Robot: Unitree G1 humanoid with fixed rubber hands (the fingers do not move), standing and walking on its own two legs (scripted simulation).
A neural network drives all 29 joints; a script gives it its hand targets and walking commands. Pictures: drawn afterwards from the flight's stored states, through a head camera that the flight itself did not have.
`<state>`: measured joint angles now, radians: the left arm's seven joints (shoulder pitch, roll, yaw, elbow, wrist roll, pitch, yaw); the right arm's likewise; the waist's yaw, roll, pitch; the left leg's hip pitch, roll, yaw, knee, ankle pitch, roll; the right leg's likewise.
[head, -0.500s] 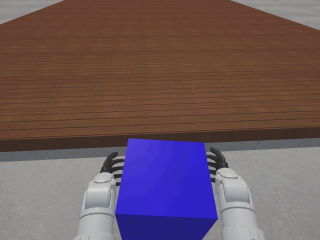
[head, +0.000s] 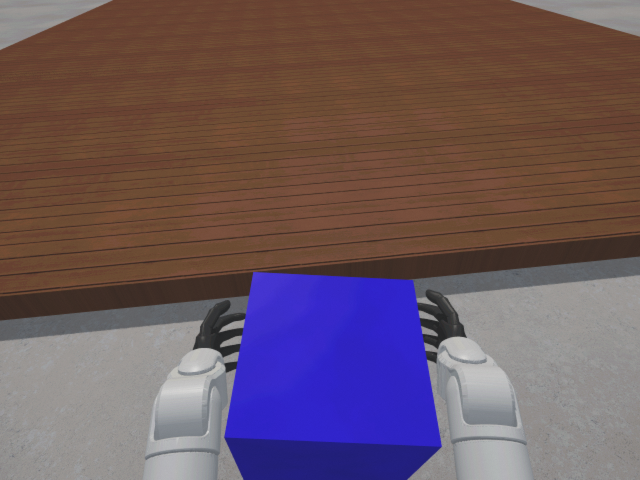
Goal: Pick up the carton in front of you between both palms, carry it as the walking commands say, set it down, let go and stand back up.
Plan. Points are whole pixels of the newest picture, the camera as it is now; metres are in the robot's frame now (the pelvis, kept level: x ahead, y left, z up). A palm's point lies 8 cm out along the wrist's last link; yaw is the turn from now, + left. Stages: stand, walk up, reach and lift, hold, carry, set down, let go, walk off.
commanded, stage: carry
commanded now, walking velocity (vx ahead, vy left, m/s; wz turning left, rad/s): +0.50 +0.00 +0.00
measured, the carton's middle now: (326, 388) +0.29 +0.01 -0.01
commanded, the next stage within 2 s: none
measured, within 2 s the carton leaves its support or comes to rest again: neither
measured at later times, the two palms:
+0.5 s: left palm (225, 239) +0.50 +0.17 +0.09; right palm (410, 235) +0.49 -0.13 +0.09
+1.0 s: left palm (270, 157) +0.81 +0.12 +0.08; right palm (399, 150) +0.83 -0.18 +0.08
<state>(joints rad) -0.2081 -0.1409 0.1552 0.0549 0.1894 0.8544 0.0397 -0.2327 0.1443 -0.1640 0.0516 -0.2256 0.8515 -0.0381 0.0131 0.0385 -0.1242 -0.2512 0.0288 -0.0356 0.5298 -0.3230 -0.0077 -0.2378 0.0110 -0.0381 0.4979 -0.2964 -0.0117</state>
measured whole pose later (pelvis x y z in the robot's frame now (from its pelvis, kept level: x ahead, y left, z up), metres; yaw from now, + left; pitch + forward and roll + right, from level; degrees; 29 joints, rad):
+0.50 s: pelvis +0.22 +0.03 +0.01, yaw -2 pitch +5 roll +0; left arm -0.17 -0.13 0.13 -0.35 0.10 1.25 0.10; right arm -0.20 0.14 -0.11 -0.32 -0.11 1.23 -0.10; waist -0.02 0.00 -0.11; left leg -0.25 0.03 0.24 0.37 -0.22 0.05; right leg -0.52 -0.08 -0.10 1.02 -0.33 -0.02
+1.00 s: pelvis +0.55 -0.04 +0.01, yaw +1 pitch +5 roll +2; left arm -0.10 -0.13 0.08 -0.35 0.11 1.16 0.09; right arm -0.14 0.13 -0.09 -0.34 -0.12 1.16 -0.09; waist 0.03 0.00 -0.04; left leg -0.59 0.10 0.11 0.92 -0.23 0.00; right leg -0.19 -0.04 -0.25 0.30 -0.21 -0.06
